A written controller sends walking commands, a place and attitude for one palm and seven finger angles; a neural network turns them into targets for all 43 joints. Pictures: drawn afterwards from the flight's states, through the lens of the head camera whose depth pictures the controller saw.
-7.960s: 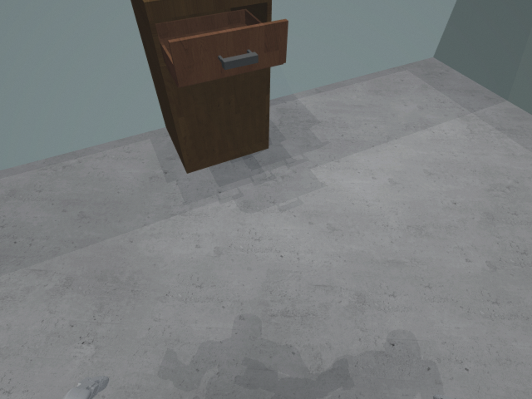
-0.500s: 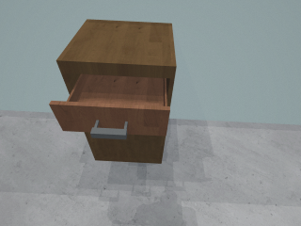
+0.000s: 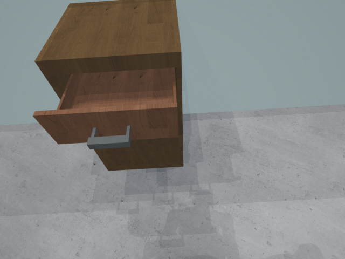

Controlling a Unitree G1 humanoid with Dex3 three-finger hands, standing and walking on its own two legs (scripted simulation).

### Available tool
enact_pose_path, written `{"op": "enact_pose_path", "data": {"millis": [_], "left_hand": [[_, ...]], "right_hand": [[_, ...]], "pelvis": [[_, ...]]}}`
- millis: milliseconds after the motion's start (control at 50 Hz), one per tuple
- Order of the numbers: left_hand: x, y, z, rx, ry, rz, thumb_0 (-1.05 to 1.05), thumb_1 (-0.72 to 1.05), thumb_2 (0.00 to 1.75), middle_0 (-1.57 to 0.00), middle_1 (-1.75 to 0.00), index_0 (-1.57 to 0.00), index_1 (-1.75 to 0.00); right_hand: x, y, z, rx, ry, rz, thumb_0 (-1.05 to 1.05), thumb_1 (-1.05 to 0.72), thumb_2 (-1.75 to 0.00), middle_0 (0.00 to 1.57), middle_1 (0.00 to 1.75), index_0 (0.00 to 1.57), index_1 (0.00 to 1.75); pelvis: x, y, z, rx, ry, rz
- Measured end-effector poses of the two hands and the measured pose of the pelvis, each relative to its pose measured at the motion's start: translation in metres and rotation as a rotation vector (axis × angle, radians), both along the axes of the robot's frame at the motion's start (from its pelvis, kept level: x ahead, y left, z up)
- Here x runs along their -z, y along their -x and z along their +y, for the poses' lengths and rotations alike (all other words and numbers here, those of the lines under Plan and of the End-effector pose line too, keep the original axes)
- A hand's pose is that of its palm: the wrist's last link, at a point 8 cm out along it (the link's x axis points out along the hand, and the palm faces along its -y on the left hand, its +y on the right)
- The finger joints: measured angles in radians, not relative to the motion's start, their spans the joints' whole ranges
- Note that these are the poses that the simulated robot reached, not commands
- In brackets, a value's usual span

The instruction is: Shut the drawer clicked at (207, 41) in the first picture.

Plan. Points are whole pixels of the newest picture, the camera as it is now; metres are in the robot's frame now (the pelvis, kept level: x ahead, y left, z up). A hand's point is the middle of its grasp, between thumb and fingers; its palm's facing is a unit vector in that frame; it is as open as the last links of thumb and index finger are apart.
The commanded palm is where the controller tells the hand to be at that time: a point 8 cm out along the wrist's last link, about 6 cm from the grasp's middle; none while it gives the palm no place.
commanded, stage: look again from close up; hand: left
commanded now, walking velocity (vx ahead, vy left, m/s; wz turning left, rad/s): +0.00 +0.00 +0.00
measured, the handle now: (110, 135) +0.48 +0.22 -0.07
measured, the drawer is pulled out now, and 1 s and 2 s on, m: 0.19 0.19 0.19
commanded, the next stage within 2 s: raise the hand and make a fist in 0.38 s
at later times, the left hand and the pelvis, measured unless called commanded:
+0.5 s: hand out of the picture +0.04 +0.13 -0.16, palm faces +0.04 -0.98 -0.22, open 7.4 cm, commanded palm +0.14 +0.18 -0.06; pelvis +0.05 -0.04 +0.01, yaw +1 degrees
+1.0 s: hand (106, 246) +0.16 +0.16 -0.05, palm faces +0.16 -0.99 +0.00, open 5.4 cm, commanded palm +0.18 +0.21 -0.03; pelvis -0.03 -0.04 -0.07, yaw +0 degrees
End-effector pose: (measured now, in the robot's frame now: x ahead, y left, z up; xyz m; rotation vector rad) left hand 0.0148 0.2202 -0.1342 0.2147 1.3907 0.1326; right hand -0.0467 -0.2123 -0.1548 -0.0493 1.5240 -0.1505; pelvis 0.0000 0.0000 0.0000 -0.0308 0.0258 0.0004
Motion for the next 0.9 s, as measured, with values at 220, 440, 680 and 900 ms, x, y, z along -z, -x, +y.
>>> {"op": "enact_pose_path", "data": {"millis": [220,440,680,900], "left_hand": [[0.000,-0.029,-0.013,-0.070,0.001,-0.081,0.01,0.95,0.90,-0.21,-0.30,-0.20,-0.30],[-0.007,-0.018,-0.040,-0.066,0.008,-0.001,0.01,0.92,0.90,-0.20,-0.30,-0.20,-0.30],[-0.138,-0.169,-0.019,-0.070,-0.091,-0.967,0.04,0.95,0.90,-0.27,-0.37,-0.26,-0.36],[-0.101,-0.144,-0.038,0.104,0.239,-1.277,0.01,0.91,0.90,-0.46,-0.57,-0.45,-0.57]], "right_hand": [[-0.006,-0.073,-0.018,-0.081,0.035,-0.149,0.02,-0.93,-0.90,0.19,0.29,0.20,0.30],[-0.008,-0.099,-0.043,-0.082,0.038,-0.151,0.02,-0.93,-0.90,0.19,0.29,0.20,0.30],[-0.036,-0.187,-0.089,-0.106,0.173,-0.652,0.02,-0.92,-0.90,0.20,0.29,0.20,0.30],[-0.079,-0.251,-0.098,-0.209,0.238,-1.053,0.01,-0.90,-0.90,0.19,0.29,0.20,0.30]], "pelvis": [[-0.003,-0.030,-0.018,-0.018,-0.032,-0.032],[-0.009,-0.046,-0.038,-0.009,-0.050,-0.022],[0.001,-0.030,-0.044,-0.046,-0.060,0.042],[0.049,0.017,-0.047,0.020,-0.070,0.174]]}}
